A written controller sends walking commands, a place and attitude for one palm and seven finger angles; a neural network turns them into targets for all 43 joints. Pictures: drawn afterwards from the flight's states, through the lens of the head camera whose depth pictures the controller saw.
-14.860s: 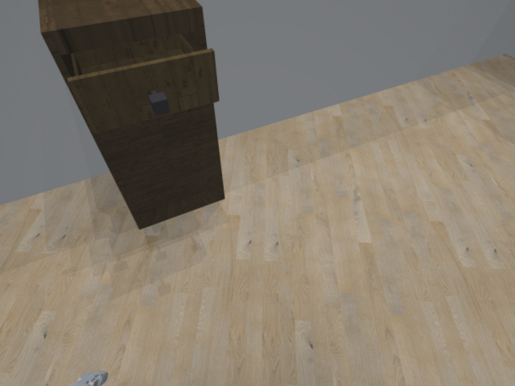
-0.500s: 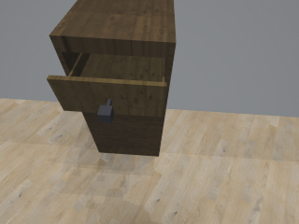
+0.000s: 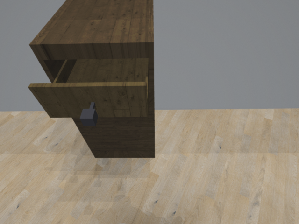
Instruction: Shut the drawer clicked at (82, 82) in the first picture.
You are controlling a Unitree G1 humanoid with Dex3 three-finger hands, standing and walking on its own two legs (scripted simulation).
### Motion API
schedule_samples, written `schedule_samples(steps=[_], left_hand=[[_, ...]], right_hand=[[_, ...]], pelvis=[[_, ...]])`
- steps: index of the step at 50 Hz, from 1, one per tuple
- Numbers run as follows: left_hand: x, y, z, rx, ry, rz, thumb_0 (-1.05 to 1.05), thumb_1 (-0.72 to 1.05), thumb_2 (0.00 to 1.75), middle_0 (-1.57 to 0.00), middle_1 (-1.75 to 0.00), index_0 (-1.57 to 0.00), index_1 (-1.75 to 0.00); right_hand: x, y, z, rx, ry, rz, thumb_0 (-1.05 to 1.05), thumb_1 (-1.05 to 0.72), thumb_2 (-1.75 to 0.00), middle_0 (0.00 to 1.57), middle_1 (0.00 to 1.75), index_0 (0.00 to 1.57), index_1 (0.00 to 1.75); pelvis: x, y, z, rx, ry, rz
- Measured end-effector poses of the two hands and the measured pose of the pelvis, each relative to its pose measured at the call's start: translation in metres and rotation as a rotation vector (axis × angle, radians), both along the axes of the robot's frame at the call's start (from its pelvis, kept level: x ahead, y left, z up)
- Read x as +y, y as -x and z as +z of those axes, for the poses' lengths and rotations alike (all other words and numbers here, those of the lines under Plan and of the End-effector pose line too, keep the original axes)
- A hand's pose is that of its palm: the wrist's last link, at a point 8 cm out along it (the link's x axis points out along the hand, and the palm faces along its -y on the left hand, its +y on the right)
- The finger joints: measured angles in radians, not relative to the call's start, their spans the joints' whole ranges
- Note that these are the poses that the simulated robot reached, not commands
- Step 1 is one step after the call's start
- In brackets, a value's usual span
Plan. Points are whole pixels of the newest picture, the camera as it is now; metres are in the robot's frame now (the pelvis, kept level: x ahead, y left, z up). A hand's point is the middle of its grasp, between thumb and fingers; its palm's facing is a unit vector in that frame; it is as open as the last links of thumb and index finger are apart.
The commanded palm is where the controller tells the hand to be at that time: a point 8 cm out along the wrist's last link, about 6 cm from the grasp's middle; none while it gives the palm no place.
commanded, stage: come to a stop and stand still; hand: left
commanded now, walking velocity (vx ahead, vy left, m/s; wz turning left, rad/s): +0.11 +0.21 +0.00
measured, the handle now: (90, 112) +0.45 +0.24 +0.00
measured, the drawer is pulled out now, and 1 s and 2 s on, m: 0.15 0.15 0.15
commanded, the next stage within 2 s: look again from close up in 0.34 s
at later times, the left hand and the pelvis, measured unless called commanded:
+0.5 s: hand out of the picture +0.00 +0.19 -0.16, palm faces +0.05 -0.97 -0.23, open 7.4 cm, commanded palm none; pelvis +0.00 +0.00 +0.01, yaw +2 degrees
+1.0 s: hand out of the picture +0.06 +0.17 -0.16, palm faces +0.04 -0.98 -0.20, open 7.4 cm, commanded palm none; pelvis +0.05 -0.01 +0.02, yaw +1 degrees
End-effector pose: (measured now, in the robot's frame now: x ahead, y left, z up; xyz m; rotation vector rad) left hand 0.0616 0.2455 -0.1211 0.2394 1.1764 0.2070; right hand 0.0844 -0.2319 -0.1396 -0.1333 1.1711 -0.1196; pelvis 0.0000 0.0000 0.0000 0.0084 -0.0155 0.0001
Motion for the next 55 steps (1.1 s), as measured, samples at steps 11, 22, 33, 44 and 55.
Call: schedule_samples(steps=[11, 22, 33, 44, 55], left_hand=[[-0.011, 0.009, 0.002, -0.015, 0.041, -0.028, 0.01, 0.91, 0.90, -0.20, -0.30, -0.20, -0.30], [-0.009, 0.058, -0.003, 0.113, 0.057, 0.049, 0.01, 0.91, 0.90, -0.20, -0.30, -0.20, -0.30], [-0.025, 0.059, -0.006, 0.199, 0.115, 0.065, 0.01, 0.91, 0.90, -0.20, -0.30, -0.19, -0.29], [-0.032, 0.029, -0.007, 0.199, 0.116, 0.060, 0.02, 0.92, 0.90, -0.20, -0.30, -0.20, -0.30], [-0.028, 0.000, -0.004, 0.163, 0.084, 0.047, 0.01, 0.92, 0.90, -0.20, -0.30, -0.19, -0.29]], right_hand=[[-0.007, 0.073, 0.000, 0.071, 0.001, -0.028, 0.01, -0.91, -0.90, 0.20, 0.30, 0.20, 0.30], [0.000, 0.130, -0.001, 0.274, -0.004, -0.034, 0.01, -0.91, -0.90, 0.20, 0.30, 0.20, 0.30], [0.021, 0.088, 0.008, 0.252, -0.024, -0.015, 0.01, -0.91, -0.90, 0.20, 0.30, 0.20, 0.30], [0.008, 0.029, 0.008, 0.175, 0.013, -0.007, 0.02, -0.93, -0.90, 0.20, 0.30, 0.20, 0.30], [-0.001, 0.009, 0.009, 0.176, 0.021, -0.006, 0.01, -0.93, -0.90, 0.20, 0.30, 0.20, 0.30]], pelvis=[[-0.003, 0.011, 0.003, -0.046, -0.007, 0.009], [-0.003, 0.007, 0.006, -0.019, -0.005, 0.036], [-0.001, -0.017, 0.014, 0.009, -0.002, 0.022], [-0.003, -0.043, 0.015, 0.005, -0.004, 0.015], [-0.008, -0.055, 0.016, 0.011, 0.001, 0.016]])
